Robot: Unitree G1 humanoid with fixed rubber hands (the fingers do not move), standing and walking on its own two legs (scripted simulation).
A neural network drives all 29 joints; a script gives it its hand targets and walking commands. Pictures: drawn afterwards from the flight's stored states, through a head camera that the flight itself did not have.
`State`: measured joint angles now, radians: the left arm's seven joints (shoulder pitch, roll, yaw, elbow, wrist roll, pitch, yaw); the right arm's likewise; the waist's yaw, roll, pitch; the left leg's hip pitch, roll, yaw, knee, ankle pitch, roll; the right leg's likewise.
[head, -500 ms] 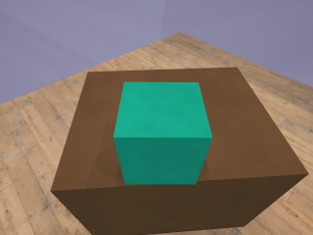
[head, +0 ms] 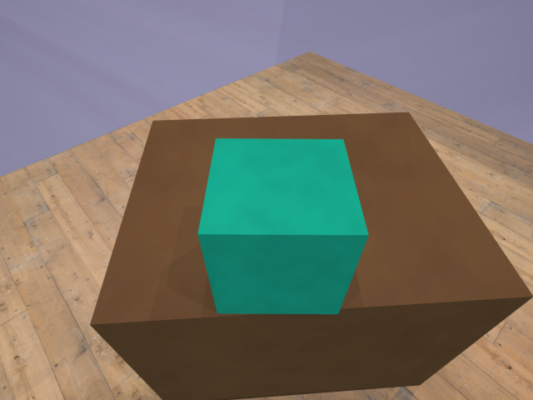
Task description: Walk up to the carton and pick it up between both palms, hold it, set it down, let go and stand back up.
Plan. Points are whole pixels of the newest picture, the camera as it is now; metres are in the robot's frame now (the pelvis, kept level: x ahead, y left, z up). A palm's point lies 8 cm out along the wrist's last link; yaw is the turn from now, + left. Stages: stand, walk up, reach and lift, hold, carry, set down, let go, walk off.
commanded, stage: stand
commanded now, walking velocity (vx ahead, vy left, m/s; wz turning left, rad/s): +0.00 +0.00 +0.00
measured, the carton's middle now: (278, 228) +0.42 +0.01 +0.00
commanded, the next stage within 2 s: none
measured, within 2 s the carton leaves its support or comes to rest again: neither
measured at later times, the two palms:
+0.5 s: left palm out of the picture +0.06 +0.25 -0.11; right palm out of the picture +0.08 -0.26 -0.11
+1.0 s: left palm out of the picture +0.06 +0.25 -0.12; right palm out of the picture +0.08 -0.26 -0.11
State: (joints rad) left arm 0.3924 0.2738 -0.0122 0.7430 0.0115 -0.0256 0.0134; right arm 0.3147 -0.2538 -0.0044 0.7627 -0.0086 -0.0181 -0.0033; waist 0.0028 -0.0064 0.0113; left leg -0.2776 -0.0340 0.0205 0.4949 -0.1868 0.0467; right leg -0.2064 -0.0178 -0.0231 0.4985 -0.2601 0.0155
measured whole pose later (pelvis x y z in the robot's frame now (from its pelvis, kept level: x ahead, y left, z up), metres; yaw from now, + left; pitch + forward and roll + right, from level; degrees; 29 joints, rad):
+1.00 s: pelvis +0.02 -0.01 +0.00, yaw +1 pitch -2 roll +0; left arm 0.36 0.26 -0.01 0.82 0.00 -0.01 0.02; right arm 0.31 -0.25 0.00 0.82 0.00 -0.01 -0.02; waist 0.00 -0.01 0.02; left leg -0.24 -0.03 0.00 0.47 -0.20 0.03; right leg -0.16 -0.01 -0.03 0.46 -0.28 0.01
